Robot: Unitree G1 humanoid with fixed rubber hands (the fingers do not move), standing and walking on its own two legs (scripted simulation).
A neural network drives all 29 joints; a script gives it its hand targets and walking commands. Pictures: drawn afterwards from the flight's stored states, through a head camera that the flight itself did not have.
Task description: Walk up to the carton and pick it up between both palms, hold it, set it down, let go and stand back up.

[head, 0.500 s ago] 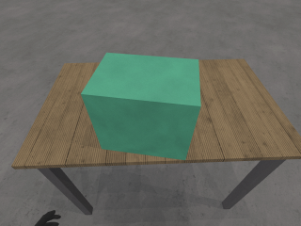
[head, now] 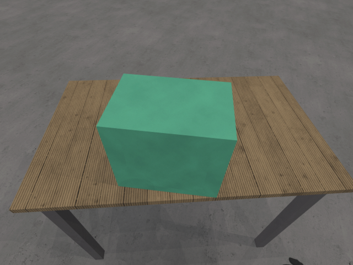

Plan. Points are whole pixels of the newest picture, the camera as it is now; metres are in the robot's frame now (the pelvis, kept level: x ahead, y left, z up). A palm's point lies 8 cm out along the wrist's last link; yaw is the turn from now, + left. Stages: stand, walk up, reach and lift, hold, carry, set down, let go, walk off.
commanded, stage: walk up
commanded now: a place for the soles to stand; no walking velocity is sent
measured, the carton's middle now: (171, 137) +0.42 +0.02 +0.05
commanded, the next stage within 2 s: stand in 0.70 s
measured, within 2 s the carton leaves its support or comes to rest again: neither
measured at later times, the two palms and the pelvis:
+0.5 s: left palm out of the picture +0.09 +0.27 -0.11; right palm out of the picture +0.07 -0.32 -0.12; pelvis +0.01 -0.02 +0.00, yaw +0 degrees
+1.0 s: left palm out of the picture +0.10 +0.27 -0.11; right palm out of the picture +0.08 -0.32 -0.11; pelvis +0.02 -0.02 +0.00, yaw +0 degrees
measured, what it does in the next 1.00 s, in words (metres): stands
